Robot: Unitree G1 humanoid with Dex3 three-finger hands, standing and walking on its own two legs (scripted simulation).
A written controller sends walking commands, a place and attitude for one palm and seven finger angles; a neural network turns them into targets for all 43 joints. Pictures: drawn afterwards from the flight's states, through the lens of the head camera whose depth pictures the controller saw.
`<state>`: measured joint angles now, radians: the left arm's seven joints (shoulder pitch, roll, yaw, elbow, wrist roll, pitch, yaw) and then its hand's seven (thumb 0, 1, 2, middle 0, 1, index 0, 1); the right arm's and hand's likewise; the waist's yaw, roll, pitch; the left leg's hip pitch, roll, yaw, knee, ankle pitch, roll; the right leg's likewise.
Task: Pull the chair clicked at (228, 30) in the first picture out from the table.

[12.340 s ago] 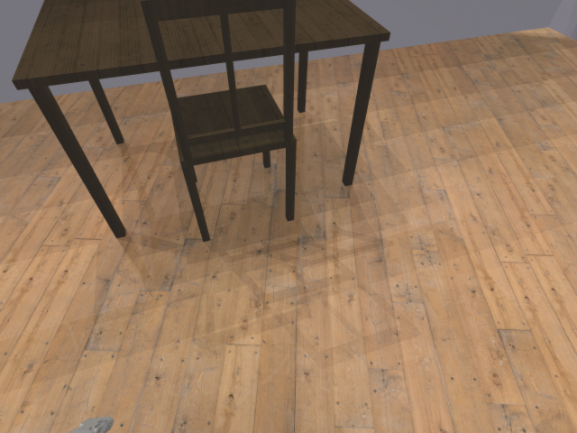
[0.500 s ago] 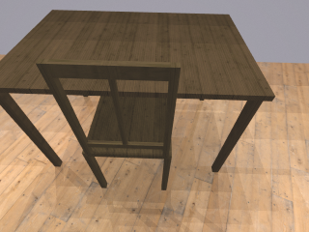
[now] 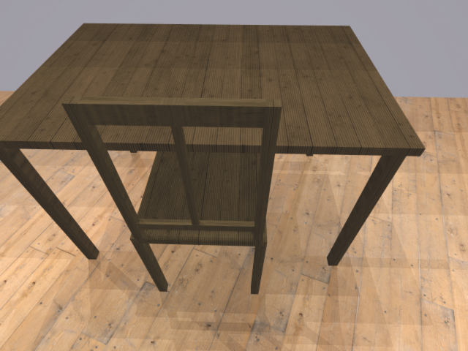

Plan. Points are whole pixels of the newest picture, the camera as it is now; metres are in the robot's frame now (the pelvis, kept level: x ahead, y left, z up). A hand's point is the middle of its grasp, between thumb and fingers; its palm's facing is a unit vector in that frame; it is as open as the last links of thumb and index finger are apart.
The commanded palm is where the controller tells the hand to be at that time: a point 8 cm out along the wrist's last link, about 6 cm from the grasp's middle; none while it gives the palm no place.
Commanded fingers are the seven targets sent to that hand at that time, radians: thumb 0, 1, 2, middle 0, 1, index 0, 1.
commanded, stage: look again from close up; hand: left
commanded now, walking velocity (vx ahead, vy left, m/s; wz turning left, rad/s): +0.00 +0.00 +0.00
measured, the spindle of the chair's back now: (187, 182) +0.49 +0.15 -0.05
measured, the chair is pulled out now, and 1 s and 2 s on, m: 0.00 0.00 0.00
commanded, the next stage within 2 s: raise the hand toward the chair's back in 0.48 s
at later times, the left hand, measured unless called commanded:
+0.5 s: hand out of the picture +0.00 +0.16 -0.17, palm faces +0.03 -0.98 -0.17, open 7.3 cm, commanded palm none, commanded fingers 0.00 0.90 0.90 -0.20 -0.30 -0.20 -0.30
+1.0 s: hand (160, 341) +0.16 +0.14 -0.07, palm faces +0.01 -1.00 +0.01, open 9.1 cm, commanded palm +0.13 +0.22 -0.06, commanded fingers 0.00 0.39 0.68 -0.15 -0.22 -0.15 -0.22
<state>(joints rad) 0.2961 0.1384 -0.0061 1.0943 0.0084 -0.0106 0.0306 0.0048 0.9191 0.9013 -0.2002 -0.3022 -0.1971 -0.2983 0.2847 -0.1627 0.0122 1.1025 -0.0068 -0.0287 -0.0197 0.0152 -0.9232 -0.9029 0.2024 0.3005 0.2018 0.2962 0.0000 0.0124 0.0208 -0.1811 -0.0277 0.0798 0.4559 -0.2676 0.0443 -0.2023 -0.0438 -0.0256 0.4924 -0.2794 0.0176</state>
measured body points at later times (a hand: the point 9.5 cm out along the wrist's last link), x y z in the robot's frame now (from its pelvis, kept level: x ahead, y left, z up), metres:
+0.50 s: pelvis +0.01 +0.00 +0.00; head +0.03 +0.00 +0.45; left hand +0.00 +0.21 -0.16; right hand +0.01 -0.22 -0.16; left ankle -0.01 +0.09 -0.74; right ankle -0.01 -0.13 -0.74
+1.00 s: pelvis -0.04 -0.04 -0.09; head +0.01 -0.02 +0.36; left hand +0.15 +0.19 -0.06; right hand +0.21 -0.28 -0.11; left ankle -0.01 +0.09 -0.74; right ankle -0.01 -0.13 -0.74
